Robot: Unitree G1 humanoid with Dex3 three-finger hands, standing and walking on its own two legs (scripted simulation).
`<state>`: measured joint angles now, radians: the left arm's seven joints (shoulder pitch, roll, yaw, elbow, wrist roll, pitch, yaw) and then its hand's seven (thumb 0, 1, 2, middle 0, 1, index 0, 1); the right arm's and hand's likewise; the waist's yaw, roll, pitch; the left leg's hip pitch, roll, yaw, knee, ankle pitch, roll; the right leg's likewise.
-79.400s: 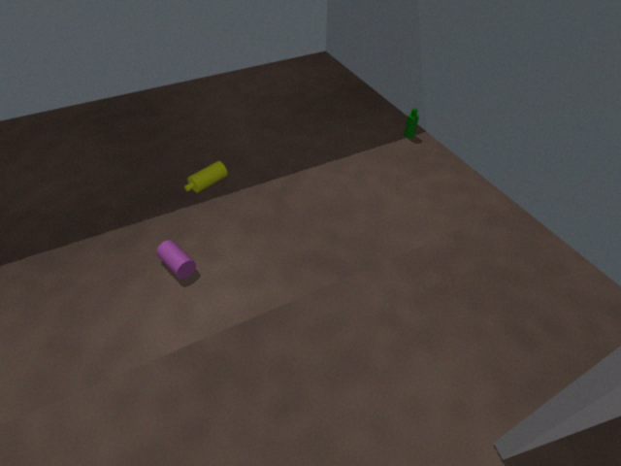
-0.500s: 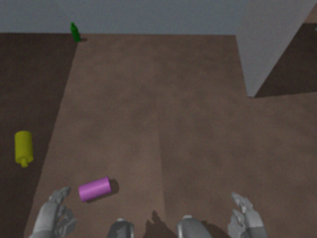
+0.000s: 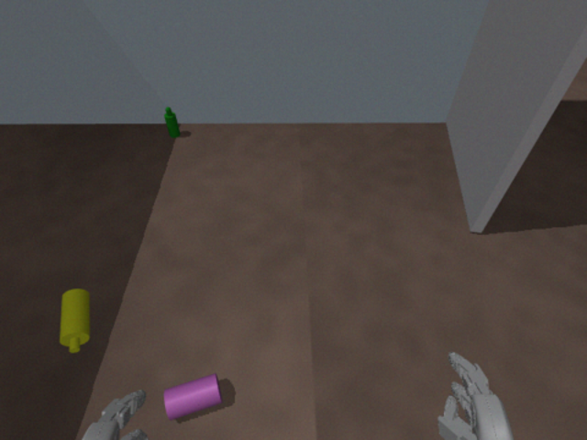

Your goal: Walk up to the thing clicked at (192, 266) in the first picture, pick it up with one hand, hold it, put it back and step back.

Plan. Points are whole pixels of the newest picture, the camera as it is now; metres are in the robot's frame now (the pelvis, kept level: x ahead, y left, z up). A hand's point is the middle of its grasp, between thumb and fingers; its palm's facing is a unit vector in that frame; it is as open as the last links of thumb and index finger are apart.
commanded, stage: home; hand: left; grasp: from above
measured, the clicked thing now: (193, 396) +0.43 +0.27 -0.67
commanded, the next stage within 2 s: stand in 1.76 s
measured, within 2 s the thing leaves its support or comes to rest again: neither
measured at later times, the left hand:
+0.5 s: hand out of the picture +0.17 +0.18 -0.05, palm faces +0.03 -0.98 -0.21, open 7.4 cm
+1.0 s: hand out of the picture +0.17 +0.18 -0.05, palm faces +0.03 -0.98 -0.21, open 7.4 cm
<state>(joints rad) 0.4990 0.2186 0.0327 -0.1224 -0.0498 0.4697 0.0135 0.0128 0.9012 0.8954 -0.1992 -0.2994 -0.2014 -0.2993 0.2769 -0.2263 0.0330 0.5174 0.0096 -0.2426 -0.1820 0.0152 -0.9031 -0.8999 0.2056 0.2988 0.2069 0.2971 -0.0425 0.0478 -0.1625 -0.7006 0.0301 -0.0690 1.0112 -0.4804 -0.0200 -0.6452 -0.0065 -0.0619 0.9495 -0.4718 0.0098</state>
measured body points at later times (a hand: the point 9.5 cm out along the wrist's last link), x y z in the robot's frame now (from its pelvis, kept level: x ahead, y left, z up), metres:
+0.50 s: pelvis +0.01 +0.00 +0.00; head +0.02 +0.01 +0.45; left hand +0.17 +0.23 -0.03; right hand +0.16 -0.24 -0.07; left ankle +0.01 +0.13 -0.68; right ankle +0.00 -0.13 -0.68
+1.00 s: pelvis +0.00 +0.00 +0.00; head +0.02 +0.01 +0.45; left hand +0.16 +0.23 -0.03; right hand +0.16 -0.24 -0.06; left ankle +0.01 +0.13 -0.68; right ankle +0.00 -0.13 -0.68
